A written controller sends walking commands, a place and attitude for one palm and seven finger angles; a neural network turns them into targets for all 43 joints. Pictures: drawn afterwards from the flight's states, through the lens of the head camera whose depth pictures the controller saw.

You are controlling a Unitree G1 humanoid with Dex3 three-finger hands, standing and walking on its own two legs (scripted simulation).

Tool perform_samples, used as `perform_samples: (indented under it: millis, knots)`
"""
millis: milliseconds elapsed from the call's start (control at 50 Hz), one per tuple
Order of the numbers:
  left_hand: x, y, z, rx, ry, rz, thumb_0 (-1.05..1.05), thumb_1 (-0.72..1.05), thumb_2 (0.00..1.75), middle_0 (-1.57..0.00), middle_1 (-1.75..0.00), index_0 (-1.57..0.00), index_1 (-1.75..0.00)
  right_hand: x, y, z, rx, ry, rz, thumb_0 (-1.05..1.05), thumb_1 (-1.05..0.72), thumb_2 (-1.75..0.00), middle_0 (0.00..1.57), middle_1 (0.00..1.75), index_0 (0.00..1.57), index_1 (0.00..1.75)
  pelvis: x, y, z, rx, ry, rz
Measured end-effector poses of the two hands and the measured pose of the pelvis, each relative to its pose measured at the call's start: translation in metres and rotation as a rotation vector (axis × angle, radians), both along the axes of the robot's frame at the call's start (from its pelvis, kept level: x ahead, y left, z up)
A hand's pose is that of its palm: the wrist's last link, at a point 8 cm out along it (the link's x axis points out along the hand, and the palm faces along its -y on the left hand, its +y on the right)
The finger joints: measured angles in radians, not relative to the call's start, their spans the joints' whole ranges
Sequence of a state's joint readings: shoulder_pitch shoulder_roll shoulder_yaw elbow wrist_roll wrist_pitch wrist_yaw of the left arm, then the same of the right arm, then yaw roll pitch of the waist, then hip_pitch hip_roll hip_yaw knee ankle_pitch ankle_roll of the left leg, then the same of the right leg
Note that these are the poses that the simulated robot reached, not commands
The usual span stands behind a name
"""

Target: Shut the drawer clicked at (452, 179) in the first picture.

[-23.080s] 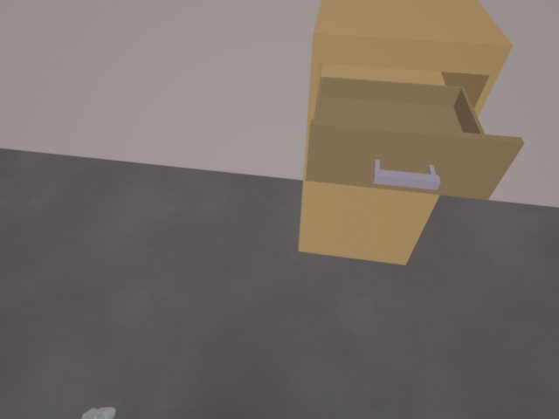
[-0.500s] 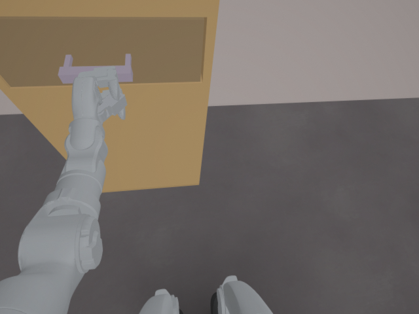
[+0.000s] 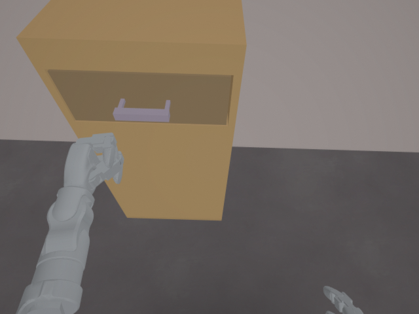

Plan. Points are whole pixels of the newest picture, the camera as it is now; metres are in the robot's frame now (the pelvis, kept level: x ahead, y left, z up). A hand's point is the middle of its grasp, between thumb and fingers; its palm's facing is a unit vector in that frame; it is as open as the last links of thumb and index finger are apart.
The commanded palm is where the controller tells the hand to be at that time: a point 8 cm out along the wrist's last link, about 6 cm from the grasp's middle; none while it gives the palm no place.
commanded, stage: draw the hand back to the body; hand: left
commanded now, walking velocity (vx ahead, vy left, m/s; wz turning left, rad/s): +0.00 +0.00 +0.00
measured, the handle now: (143, 108) +0.57 +0.17 +0.03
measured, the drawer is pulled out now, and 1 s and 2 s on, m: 0.00 0.00 0.00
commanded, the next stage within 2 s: step back with the hand held close in 0.98 s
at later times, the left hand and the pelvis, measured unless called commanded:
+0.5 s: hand (42, 213) +0.24 +0.23 +0.15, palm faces +0.25 -0.93 -0.26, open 3.3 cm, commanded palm +0.20 +0.28 +0.17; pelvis -0.01 +0.02 +0.03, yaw +0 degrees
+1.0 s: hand out of the picture +0.17 +0.26 +0.19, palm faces +0.41 -0.83 -0.38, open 3.3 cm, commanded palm +0.12 +0.30 +0.21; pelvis -0.01 +0.02 +0.03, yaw +1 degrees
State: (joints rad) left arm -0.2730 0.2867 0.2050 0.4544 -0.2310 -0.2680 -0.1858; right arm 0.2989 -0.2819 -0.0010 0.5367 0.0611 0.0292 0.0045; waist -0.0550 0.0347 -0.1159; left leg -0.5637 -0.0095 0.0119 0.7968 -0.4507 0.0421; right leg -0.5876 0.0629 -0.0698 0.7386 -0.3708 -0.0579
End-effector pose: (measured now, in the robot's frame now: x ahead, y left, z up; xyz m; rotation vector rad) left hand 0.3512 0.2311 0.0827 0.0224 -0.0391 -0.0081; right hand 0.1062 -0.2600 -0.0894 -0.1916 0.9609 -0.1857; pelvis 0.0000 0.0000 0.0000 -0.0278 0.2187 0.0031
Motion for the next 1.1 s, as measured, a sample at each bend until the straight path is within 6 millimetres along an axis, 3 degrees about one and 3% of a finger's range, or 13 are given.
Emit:
perform_samples:
  millis: [120, 180, 440, 580, 840, 940, 1100]
  knots:
    - [-0.035, 0.005, 0.019, 0.000, -0.024, -0.009, 0.02, 0.90, 0.90, -1.40, -1.60, -1.40, -1.60, 0.032, 0.015, 0.018, 0.011, -0.153, 0.047, 0.01, -0.90, -0.89, 0.19, 0.30, 0.20, 0.30, -0.007, 0.005, 0.004, 0.007, -0.060, 0.001]
    - [-0.053, 0.013, 0.029, 0.090, -0.003, 0.053, 0.02, 0.90, 0.90, -1.40, -1.60, -1.40, -1.60, 0.041, 0.026, 0.027, 0.022, -0.196, 0.048, 0.01, -0.90, -0.89, 0.20, 0.30, 0.20, 0.30, -0.011, 0.006, 0.010, 0.011, -0.101, -0.006]
    - [-0.129, 0.039, 0.070, 0.230, -0.025, 0.234, 0.02, 0.90, 0.90, -1.40, -1.60, -1.40, -1.60, 0.052, 0.067, 0.044, 0.050, -0.245, 0.127, 0.01, -0.90, -0.89, 0.20, 0.30, 0.20, 0.30, -0.013, 0.020, 0.029, 0.010, -0.235, 0.000]
    - [-0.157, 0.049, 0.095, 0.281, -0.085, 0.273, 0.02, 0.90, 0.90, -1.41, -1.60, -1.40, -1.60, 0.053, 0.072, 0.045, 0.055, -0.253, 0.144, 0.01, -0.90, -0.89, 0.20, 0.30, 0.20, 0.30, -0.009, 0.024, 0.033, 0.009, -0.267, -0.001]
    - [-0.217, 0.069, 0.132, 0.431, -0.137, 0.373, 0.02, 0.89, 0.90, -1.41, -1.60, -1.40, -1.60, 0.060, 0.063, 0.049, 0.041, -0.285, 0.150, 0.02, -0.90, -0.89, 0.20, 0.30, 0.20, 0.30, -0.003, 0.022, 0.033, 0.005, -0.274, -0.001]
    - [-0.226, 0.068, 0.131, 0.426, -0.141, 0.410, 0.01, 0.89, 0.90, -1.41, -1.60, -1.40, -1.60, 0.065, 0.062, 0.049, 0.036, -0.299, 0.164, 0.02, -0.90, -0.89, 0.20, 0.30, 0.20, 0.30, -0.006, 0.020, 0.033, 0.009, -0.277, 0.007]
    - [-0.219, 0.058, 0.121, 0.389, -0.122, 0.397, 0.01, 0.89, 0.90, -1.41, -1.60, -1.40, -1.60, 0.063, 0.057, 0.051, 0.032, -0.308, 0.159, 0.02, -0.90, -0.89, 0.20, 0.30, 0.20, 0.30, -0.008, 0.012, 0.033, 0.013, -0.278, 0.003]
